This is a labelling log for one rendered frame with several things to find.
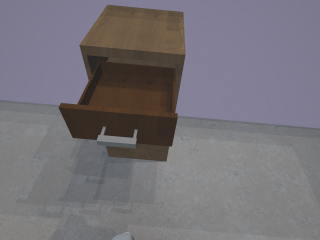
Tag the cabinet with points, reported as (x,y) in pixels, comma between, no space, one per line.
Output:
(138,36)

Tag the drawer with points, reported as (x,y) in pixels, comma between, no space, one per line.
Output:
(123,97)

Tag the handle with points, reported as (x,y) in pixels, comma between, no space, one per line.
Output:
(117,141)

